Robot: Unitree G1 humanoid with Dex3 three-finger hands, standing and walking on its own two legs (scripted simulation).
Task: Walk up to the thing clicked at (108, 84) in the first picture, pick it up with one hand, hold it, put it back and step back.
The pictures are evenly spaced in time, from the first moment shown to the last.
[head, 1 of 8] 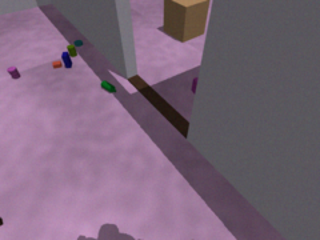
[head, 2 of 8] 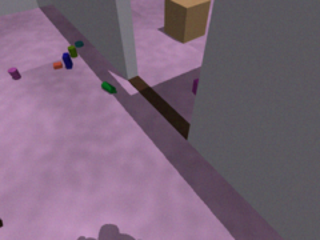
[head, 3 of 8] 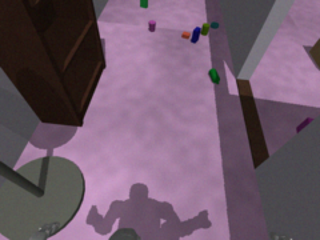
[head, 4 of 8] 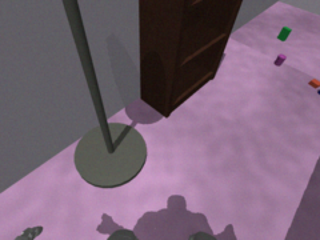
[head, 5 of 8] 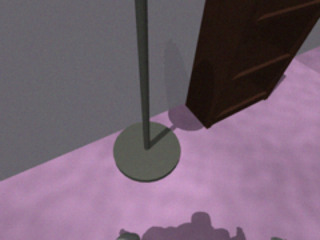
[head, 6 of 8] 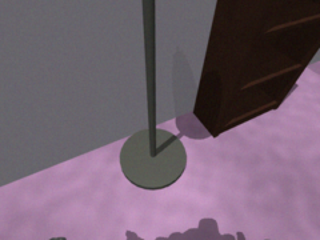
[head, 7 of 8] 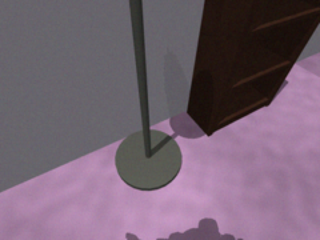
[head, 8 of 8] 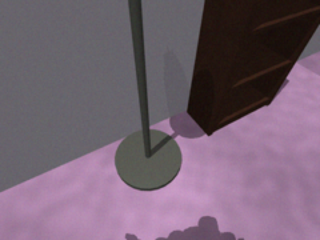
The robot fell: no
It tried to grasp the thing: no
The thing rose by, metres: 0.00
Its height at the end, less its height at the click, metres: +0.00
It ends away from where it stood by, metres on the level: 0.00
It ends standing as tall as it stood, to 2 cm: yes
